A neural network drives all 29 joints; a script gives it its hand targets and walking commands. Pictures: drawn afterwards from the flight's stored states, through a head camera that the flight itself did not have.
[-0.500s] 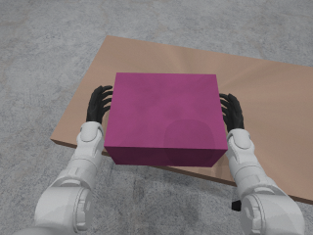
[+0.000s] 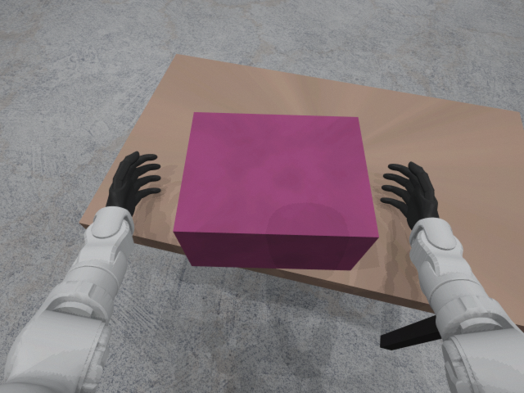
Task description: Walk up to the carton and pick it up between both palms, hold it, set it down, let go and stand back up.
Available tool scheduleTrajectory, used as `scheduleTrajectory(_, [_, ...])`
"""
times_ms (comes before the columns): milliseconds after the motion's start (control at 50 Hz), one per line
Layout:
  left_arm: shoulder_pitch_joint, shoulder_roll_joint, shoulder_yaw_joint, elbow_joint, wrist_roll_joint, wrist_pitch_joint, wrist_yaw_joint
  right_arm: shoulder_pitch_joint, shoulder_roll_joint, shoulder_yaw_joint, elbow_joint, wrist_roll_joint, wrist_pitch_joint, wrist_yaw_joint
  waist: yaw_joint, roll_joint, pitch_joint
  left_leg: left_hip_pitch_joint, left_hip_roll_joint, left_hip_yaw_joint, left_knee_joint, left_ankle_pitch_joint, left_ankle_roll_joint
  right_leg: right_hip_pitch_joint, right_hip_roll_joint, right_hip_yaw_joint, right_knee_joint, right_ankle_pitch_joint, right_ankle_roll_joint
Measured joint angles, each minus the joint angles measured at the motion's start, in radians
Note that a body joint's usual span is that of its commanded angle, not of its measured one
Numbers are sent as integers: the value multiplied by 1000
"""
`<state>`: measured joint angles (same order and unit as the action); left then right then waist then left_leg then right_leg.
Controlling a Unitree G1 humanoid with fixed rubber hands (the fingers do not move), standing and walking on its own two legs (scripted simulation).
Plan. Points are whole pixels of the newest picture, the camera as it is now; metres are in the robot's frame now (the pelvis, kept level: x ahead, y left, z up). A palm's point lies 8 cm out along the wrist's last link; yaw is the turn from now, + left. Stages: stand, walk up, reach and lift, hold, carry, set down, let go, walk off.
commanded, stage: set down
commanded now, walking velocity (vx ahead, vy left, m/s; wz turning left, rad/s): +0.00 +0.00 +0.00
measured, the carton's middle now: (273, 192) +0.45 +0.01 -0.01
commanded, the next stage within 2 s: let go in 1.96 s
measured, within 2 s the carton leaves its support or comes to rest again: neither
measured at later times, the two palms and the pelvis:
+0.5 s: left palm (83, 167) +0.40 +0.27 +0.10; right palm (448, 182) +0.41 -0.22 +0.09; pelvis -0.04 +0.00 +0.01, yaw +1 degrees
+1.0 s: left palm (99, 165) +0.40 +0.24 +0.11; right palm (448, 182) +0.41 -0.22 +0.10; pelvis +0.00 +0.00 +0.02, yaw +1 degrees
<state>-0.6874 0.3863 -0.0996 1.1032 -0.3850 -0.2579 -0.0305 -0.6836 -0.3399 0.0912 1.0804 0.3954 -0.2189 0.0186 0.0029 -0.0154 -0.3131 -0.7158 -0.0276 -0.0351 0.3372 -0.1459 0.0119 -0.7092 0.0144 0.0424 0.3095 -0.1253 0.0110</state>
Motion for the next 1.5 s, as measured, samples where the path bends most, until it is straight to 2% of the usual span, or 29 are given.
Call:
scheduleTrajectory(120, [-6, 55, -24, -16, -31, 44, -26, -16, -31, 18, -15, 40, 47, 16, 0, -4, 18, 28, 0, -4, 16, 1, 0, 31, 2, 0, 12, 2, -1])
scheduleTrajectory(300, [-63, 96, -28, -37, -49, 137, -43, -85, -53, 14, -14, 50, 142, 18, 1, -2, 50, 77, -2, -5, 13, 20, 2, 83, -1, 0, 5, 21, 1])
scheduleTrajectory(500, [-177, 112, -14, -62, -53, 253, -37, -189, -62, -24, -33, 29, 252, -5, -9, 4, 91, 128, -7, -9, -21, 47, 5, 136, -7, -5, -29, 45, 4])
scheduleTrajectory(640, [-198, 107, 9, -93, -44, 311, -22, -199, -63, -51, -79, 12, 306, -13, -12, 7, 117, 188, -7, -8, -67, 59, 6, 196, -9, -3, -76, 57, 4])
scheduleTrajectory(940, [2, 64, 56, -348, -10, 378, 13, 13, -48, -82, -339, -28, 373, -19, 0, 13, 151, 352, -1, -13, -171, 62, 3, 361, -7, -3, -182, 63, -4])
scheduleTrajectory(1100, [139, 39, 64, -522, 10, 399, 25, 150, -18, -67, -522, -26, 402, -47, 2, 7, 173, 408, 3, -15, -199, 61, -1, 408, -3, -4, -189, 51, -11])
scheduleTrajectory(1260, [265, 33, 85, -649, 40, 443, 30, 276, 12, -72, -663, -43, 455, -78, -8, -6, 205, 452, 0, -18, -211, 66, 0, 439, -6, -6, -171, 38, -11])
scheduleTrajectory(1500, [447, 38, 79, -826, 42, 440, 31, 463, 2, -72, -818, -52, 449, -60, 6, -2, 258, 458, -12, -8, -144, 53, 12, 454, -16, 2, -127, 36, 3])
